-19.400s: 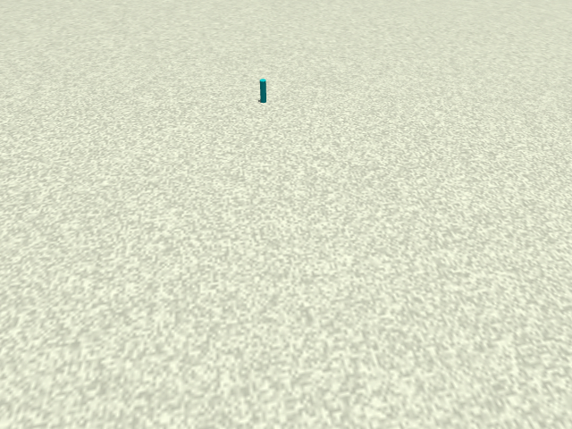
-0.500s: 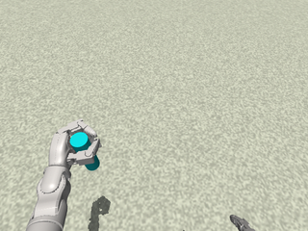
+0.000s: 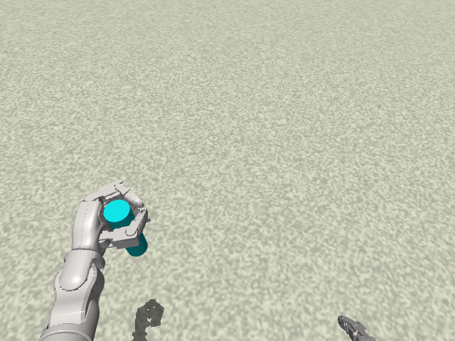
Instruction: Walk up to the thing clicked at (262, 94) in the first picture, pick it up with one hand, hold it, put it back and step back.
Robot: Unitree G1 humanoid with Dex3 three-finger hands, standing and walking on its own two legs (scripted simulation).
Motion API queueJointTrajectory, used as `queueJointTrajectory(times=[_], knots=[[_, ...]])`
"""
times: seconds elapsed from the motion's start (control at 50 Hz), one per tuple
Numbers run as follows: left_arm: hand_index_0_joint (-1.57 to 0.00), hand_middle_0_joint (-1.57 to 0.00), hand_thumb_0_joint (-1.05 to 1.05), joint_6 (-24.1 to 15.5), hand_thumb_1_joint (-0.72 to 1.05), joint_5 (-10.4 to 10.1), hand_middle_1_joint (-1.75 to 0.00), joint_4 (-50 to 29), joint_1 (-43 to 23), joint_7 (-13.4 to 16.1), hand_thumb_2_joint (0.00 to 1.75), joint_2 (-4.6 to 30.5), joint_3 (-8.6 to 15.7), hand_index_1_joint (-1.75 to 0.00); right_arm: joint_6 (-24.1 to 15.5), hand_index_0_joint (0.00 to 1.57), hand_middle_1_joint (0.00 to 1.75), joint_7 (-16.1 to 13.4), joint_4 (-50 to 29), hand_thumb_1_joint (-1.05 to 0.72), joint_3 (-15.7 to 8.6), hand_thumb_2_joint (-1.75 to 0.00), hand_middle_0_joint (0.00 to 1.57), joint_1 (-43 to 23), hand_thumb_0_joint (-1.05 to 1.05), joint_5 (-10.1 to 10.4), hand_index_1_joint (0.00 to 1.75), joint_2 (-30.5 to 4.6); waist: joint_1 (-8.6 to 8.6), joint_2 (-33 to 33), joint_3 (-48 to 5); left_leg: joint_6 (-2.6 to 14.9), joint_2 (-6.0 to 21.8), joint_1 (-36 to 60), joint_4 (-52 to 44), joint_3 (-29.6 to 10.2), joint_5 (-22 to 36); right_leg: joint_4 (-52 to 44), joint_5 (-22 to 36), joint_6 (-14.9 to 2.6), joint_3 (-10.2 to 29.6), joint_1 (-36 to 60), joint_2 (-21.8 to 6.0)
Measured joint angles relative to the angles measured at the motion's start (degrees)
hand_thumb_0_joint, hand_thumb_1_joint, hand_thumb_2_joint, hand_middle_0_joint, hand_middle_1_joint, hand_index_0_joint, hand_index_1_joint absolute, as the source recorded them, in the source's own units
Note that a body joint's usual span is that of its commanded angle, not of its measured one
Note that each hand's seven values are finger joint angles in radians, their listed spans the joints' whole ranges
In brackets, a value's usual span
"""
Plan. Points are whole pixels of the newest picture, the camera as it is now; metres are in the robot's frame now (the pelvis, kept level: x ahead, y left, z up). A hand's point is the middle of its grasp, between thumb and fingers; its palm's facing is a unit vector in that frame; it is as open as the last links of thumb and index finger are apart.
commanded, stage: hold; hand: left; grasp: from the side
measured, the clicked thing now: (128, 231) +0.33 +0.19 +0.01
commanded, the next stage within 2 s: crouch in 1.88 s
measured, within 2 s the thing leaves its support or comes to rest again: neither
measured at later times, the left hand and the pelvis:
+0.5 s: hand (131, 221) +0.32 +0.17 +0.05, palm faces +0.04 -1.00 +0.00, open 5.1 cm; pelvis -0.01 +0.00 +0.00, yaw +0 degrees
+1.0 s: hand (130, 220) +0.32 +0.17 +0.06, palm faces +0.03 -1.00 -0.01, open 5.1 cm; pelvis -0.01 +0.00 +0.00, yaw +0 degrees
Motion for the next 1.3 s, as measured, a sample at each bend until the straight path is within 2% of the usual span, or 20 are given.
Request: queueJointTrajectory(times=[0.68,1.3], knots=[[-1.04,-0.98,0.07,-0.9,0.18,0.3,-1.20,1.5,-0.7,-0.2,1.15,0.2,0.4,-1.19,-0.8,0.20,0.30,0.1,0.8,-0.91,-0.2,-0.90,0.20,0.4,0.01,-0.2,0.30,-0.1,-0.10,-0.2,0.5,0.08,-0.1,1.0,-1.3,0.1,1.1,-1.2,1.1,0.02,0.1,1.0,-0.1],[-1.04,-0.97,0.07,0.1,0.18,0.6,-1.20,2.7,-2.5,0.4,1.16,0.0,0.0,-1.20,-1.2,0.20,0.30,0.4,1.1,-0.91,-0.3,-0.90,0.20,1.0,0.01,-0.1,0.30,-0.1,-0.38,0.0,0.1,0.24,-0.1,0.7,-1.4,0.1,1.1,-1.7,1.3,0.17,0.2,0.8,0.0]])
